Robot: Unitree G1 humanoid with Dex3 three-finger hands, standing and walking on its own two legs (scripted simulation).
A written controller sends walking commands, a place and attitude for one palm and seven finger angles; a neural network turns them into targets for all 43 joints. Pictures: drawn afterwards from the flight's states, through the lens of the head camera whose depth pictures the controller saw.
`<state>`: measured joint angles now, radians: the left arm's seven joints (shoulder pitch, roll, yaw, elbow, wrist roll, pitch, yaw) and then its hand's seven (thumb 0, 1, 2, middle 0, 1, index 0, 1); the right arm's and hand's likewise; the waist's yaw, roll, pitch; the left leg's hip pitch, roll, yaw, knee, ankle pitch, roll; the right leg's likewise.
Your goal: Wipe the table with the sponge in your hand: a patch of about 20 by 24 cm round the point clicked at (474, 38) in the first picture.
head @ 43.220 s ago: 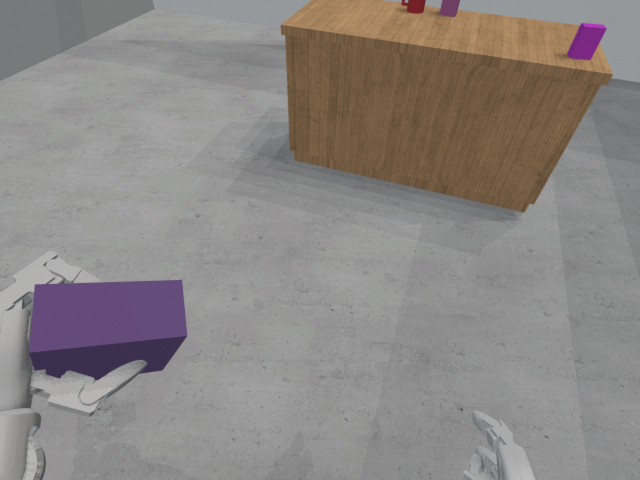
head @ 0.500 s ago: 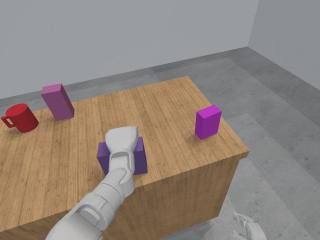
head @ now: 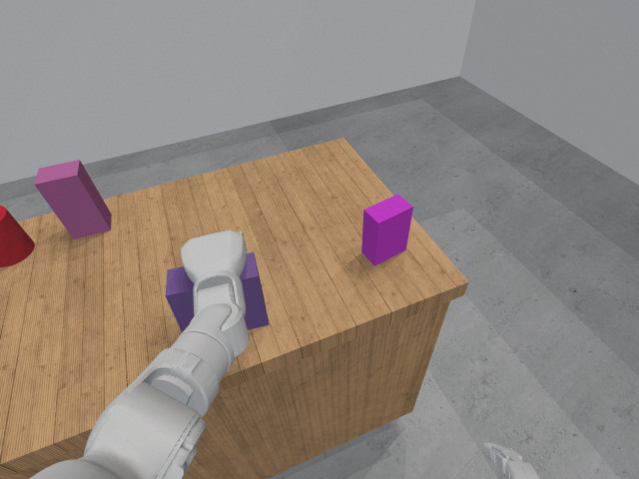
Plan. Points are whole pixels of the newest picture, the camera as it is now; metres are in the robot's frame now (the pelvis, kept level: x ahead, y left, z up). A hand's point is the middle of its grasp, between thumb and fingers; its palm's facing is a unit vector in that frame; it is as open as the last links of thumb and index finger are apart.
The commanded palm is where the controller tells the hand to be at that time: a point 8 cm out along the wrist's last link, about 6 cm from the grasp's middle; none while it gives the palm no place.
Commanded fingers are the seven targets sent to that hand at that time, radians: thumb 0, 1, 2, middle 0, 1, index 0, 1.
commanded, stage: wipe forward along the third lane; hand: left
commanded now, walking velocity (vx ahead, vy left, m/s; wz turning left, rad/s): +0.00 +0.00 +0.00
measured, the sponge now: (222, 306) +0.38 +0.17 -0.02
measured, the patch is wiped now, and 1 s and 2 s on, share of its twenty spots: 0.90 1.00 1.00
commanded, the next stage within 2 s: wipe back along the third lane in 1.10 s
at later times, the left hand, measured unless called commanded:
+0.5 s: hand (220, 255) +0.44 +0.18 +0.03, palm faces -0.10 -0.01 -0.99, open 9.8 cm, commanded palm +0.43 +0.19 +0.06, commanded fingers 0.00 0.10 1.30 -1.20 -1.60 -1.20 -1.60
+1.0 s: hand (208, 228) +0.50 +0.21 +0.03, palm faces -0.12 -0.02 -0.99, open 9.8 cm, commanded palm +0.49 +0.21 +0.07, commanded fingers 0.00 0.10 1.30 -1.20 -1.60 -1.20 -1.60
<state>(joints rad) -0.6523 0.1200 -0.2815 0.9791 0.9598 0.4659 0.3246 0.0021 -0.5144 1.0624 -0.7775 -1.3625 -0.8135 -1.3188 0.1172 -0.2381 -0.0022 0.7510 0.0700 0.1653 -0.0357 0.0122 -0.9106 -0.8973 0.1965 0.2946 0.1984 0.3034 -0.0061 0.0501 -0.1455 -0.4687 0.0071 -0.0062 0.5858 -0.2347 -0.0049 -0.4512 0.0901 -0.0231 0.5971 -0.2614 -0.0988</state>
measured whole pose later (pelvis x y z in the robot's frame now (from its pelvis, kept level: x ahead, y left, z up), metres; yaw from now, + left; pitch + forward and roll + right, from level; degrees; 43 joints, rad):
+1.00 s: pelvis +0.01 +0.02 -0.01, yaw -2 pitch +17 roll -1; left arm -1.02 0.34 -0.11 1.30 1.00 0.41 0.30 0.02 -0.52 1.07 -0.78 -1.37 -0.81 -1.33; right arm 0.25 -0.26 0.01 0.76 0.06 0.09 -0.01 0.01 -0.91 -0.90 0.20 0.29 0.20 0.30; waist -0.14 0.05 -0.16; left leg -0.73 0.02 0.00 0.71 -0.28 0.01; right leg -0.68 0.11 -0.01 0.65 -0.27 -0.07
